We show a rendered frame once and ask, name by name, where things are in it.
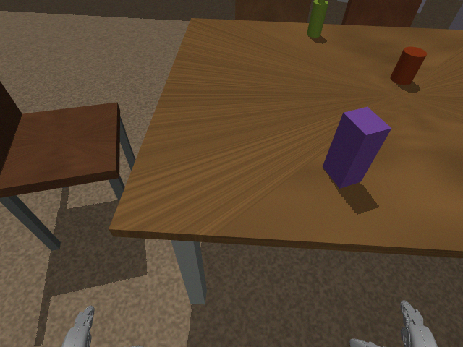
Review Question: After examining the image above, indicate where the left robot hand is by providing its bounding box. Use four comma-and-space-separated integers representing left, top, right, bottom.
61, 306, 144, 347

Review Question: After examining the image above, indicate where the table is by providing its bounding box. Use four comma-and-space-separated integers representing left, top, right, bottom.
109, 18, 463, 304

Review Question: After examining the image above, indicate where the right robot hand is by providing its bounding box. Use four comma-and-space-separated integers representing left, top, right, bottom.
350, 300, 438, 347

